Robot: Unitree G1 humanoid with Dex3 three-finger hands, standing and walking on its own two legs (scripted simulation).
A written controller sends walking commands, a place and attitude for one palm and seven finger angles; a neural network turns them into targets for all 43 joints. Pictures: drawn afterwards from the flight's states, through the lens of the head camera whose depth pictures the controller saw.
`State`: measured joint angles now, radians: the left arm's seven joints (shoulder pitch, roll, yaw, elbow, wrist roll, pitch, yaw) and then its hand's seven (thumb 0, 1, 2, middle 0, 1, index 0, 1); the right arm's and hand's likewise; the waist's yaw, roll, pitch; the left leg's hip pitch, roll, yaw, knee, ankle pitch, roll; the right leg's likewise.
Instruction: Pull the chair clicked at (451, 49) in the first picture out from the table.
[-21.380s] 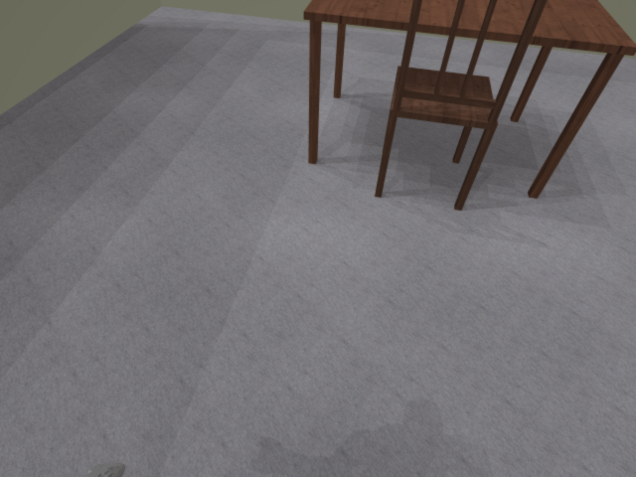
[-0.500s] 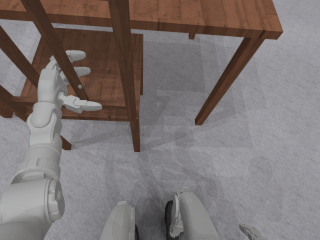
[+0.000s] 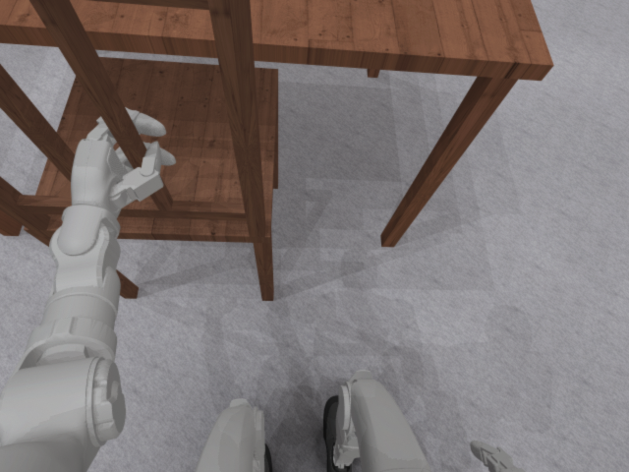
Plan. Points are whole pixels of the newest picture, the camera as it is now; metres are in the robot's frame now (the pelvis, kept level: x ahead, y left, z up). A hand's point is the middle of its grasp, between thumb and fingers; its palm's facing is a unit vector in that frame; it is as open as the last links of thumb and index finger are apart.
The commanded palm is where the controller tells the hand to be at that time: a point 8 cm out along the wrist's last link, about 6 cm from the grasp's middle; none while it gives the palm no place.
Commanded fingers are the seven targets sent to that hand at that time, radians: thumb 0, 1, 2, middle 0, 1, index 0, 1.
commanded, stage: hook a spindle and tug to test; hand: left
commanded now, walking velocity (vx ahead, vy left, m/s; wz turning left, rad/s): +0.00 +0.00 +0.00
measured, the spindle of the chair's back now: (38, 130) +0.51 +0.29 +0.06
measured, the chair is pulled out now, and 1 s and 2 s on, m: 0.00 0.05 0.22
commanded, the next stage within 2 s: step backward, pulling the chair out in 0.50 s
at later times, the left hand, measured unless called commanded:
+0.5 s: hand (157, 194) +0.44 +0.17 +0.03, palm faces -0.06 -1.00 -0.04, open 5.1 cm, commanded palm +0.41 +0.21 +0.03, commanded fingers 0.00 0.90 0.90 -0.50 -1.45 -0.50 -1.45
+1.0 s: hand (170, 201) +0.42 +0.15 +0.04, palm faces -0.01 -0.99 -0.13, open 5.0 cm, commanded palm +0.40 +0.20 +0.04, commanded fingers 0.00 0.90 0.90 -0.50 -1.45 -0.50 -1.45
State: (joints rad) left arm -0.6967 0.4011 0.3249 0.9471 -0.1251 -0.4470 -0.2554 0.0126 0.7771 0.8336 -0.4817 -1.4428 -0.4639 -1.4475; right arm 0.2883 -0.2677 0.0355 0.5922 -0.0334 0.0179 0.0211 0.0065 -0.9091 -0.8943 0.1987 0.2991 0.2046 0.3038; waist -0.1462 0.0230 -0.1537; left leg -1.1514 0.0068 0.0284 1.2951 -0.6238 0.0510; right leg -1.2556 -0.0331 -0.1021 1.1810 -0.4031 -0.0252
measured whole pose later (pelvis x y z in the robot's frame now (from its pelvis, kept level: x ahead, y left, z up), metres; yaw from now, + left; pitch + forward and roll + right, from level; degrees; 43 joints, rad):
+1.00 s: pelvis +0.04 +0.02 +0.10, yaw +0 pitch +13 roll -2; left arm -0.50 0.22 0.06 0.95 -0.06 -0.17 0.06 0.04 0.76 0.80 -0.33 -1.13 -0.49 -1.45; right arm 0.27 -0.26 0.00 0.60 0.04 0.15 -0.13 0.01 -0.91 -0.89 0.20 0.30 0.21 0.30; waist -0.09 0.01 -0.01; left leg -0.49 -0.02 0.05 0.65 -0.39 0.05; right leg -0.62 -0.02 -0.07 0.61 -0.18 0.00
